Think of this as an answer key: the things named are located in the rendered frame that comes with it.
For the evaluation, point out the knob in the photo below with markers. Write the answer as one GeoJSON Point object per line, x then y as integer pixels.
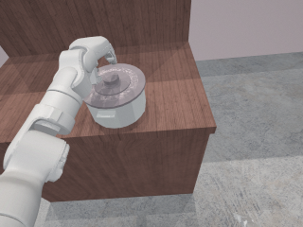
{"type": "Point", "coordinates": [111, 78]}

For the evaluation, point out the table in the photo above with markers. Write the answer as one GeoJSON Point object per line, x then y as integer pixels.
{"type": "Point", "coordinates": [159, 154]}

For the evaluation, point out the robot left hand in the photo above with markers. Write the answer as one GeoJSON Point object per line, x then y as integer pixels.
{"type": "Point", "coordinates": [101, 47]}

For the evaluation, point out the robot left forearm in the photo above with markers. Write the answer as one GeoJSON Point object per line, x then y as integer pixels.
{"type": "Point", "coordinates": [57, 110]}

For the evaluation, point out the robot right hand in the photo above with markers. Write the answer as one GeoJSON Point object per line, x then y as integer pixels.
{"type": "Point", "coordinates": [244, 220]}

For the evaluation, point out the robot left upper arm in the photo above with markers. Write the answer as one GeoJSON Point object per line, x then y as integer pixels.
{"type": "Point", "coordinates": [39, 158]}

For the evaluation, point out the pot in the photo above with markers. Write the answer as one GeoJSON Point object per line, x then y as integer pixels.
{"type": "Point", "coordinates": [121, 116]}

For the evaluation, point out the lid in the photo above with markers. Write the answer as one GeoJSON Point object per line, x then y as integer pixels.
{"type": "Point", "coordinates": [129, 87]}

